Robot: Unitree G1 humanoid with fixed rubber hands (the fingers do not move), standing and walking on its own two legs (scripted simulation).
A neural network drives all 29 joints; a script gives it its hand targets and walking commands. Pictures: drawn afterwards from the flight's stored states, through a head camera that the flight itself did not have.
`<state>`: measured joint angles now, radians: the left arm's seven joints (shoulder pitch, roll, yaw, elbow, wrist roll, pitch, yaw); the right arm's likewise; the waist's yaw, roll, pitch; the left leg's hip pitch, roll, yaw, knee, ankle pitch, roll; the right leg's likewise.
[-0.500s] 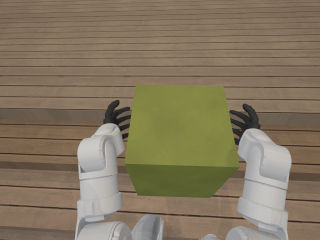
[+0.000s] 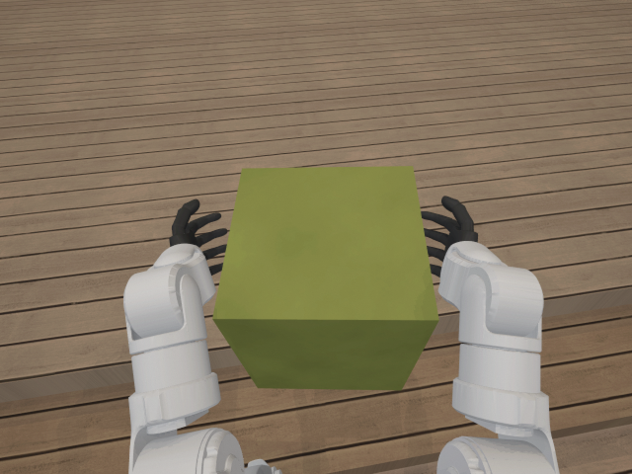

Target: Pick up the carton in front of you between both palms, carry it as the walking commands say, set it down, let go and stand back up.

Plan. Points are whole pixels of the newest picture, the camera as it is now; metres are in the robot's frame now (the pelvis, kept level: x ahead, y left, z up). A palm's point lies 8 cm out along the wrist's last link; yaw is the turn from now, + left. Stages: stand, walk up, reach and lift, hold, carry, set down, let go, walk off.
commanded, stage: carry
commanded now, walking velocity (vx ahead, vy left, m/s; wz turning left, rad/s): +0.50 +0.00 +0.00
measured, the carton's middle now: (327, 287) +0.36 -0.02 +0.05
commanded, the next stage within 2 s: none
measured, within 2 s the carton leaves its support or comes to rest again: neither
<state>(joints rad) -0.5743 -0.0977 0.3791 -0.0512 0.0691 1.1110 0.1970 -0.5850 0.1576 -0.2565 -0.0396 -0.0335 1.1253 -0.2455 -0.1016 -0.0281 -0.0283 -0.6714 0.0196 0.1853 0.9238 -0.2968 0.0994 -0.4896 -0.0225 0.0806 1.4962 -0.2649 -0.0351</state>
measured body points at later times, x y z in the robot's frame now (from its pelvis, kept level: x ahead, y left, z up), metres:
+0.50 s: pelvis +0.28 -0.03 +0.07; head +0.26 -0.02 +0.52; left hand +0.63 +0.15 +0.22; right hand +0.63 -0.17 +0.22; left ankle +0.12 +0.07 -0.66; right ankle +0.45 -0.12 -0.57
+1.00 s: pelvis +0.53 +0.00 +0.18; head +0.52 -0.03 +0.63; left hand +0.87 +0.15 +0.35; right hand +0.89 -0.16 +0.33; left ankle +0.71 +0.12 -0.37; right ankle +0.45 -0.12 -0.57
